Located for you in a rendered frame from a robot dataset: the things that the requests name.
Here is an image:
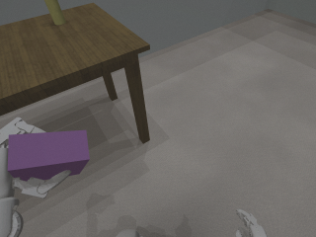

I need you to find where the table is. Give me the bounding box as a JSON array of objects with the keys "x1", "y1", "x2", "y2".
[{"x1": 0, "y1": 3, "x2": 150, "y2": 144}]

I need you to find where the left robot forearm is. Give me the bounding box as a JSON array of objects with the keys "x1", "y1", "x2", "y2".
[{"x1": 0, "y1": 197, "x2": 24, "y2": 237}]

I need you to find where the robot left hand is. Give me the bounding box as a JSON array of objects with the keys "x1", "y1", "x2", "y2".
[{"x1": 0, "y1": 117, "x2": 72, "y2": 199}]

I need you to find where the sponge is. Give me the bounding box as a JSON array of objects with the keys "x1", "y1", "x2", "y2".
[{"x1": 7, "y1": 129, "x2": 90, "y2": 182}]

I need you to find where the robot right hand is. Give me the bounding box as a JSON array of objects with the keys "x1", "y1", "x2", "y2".
[{"x1": 235, "y1": 208, "x2": 268, "y2": 237}]

